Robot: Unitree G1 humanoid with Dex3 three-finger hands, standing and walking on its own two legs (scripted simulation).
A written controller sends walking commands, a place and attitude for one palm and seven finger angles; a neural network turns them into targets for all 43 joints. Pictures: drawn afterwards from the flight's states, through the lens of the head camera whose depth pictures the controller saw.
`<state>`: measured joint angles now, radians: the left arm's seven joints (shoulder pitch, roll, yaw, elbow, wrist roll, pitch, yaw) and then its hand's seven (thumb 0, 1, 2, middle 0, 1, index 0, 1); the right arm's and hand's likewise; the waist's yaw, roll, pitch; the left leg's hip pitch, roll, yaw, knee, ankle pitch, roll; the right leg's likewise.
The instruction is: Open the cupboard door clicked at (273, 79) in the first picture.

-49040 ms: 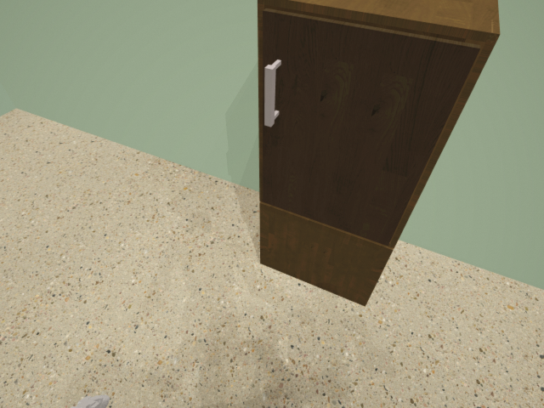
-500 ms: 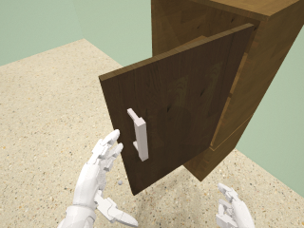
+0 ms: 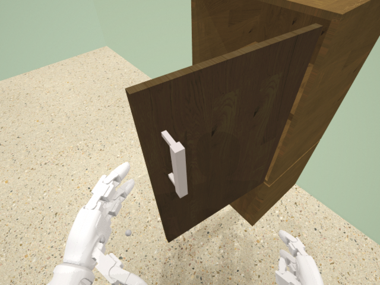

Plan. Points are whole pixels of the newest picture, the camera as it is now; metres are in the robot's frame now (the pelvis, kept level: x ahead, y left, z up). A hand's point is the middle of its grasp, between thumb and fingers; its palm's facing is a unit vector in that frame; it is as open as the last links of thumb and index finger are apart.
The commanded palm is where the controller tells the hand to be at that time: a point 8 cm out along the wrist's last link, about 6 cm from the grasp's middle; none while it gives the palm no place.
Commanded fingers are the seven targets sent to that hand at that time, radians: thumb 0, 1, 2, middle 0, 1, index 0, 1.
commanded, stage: draw the hand back to the body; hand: left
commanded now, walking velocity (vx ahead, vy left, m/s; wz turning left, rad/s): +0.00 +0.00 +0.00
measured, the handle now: (174, 165) +0.32 +0.06 +0.12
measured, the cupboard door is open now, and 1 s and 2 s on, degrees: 82 82 82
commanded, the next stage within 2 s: step back with the hand held close in 1.44 s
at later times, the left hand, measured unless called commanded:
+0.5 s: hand (67, 222) +0.18 +0.20 +0.15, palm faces +0.15 -0.96 -0.24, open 15.5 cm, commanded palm +0.15 +0.25 +0.16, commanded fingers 0.00 -0.05 0.50 -0.17 -0.30 -0.17 -0.30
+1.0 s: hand (16, 195) +0.20 +0.27 +0.19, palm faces +0.40 -0.83 -0.39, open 9.8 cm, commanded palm +0.15 +0.32 +0.20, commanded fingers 0.00 0.83 0.87 -0.20 -0.30 -0.20 -0.30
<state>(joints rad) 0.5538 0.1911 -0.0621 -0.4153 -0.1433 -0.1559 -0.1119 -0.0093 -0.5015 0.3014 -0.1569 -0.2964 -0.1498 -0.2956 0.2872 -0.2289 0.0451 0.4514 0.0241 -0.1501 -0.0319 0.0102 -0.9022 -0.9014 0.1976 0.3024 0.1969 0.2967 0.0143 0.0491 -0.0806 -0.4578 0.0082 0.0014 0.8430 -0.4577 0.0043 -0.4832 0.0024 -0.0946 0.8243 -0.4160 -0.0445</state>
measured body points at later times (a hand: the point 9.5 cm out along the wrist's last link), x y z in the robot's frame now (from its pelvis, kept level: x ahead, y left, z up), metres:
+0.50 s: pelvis +0.00 +0.02 +0.02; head -0.02 +0.01 +0.47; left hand +0.17 +0.25 +0.16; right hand +0.19 -0.19 -0.03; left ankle -0.01 +0.12 -0.70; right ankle +0.01 -0.09 -0.70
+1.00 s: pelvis +0.01 +0.03 +0.04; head -0.01 +0.01 +0.49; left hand +0.18 +0.31 +0.21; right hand +0.20 -0.19 -0.04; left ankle -0.01 +0.12 -0.70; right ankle +0.01 -0.09 -0.70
